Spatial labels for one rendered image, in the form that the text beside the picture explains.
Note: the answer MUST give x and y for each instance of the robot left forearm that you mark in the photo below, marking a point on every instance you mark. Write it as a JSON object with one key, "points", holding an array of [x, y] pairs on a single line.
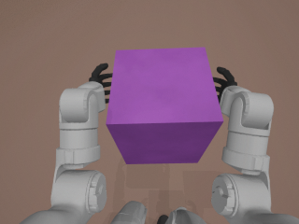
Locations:
{"points": [[79, 110]]}

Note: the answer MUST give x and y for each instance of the carton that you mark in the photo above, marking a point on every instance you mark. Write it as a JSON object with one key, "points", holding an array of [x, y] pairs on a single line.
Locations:
{"points": [[163, 106]]}

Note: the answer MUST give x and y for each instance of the left robot hand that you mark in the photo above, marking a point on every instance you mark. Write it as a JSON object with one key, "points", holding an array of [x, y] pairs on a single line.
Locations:
{"points": [[96, 77]]}

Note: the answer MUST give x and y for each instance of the left robot upper arm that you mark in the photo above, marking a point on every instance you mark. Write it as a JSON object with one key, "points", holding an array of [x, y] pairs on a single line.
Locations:
{"points": [[77, 195]]}

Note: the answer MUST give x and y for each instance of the right robot hand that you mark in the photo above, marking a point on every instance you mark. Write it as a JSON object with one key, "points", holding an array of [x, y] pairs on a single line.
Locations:
{"points": [[224, 84]]}

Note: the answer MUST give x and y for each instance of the robot right forearm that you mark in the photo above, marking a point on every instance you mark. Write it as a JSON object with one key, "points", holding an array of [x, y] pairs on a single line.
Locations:
{"points": [[250, 116]]}

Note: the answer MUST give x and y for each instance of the robot right foot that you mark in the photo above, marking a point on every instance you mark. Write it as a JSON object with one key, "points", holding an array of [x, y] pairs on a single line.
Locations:
{"points": [[162, 219]]}

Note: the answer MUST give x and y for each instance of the right robot upper arm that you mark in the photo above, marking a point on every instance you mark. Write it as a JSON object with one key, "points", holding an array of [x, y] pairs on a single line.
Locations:
{"points": [[245, 199]]}

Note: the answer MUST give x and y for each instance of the right robot shin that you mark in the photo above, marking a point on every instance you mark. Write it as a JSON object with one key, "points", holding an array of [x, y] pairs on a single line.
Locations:
{"points": [[180, 208]]}

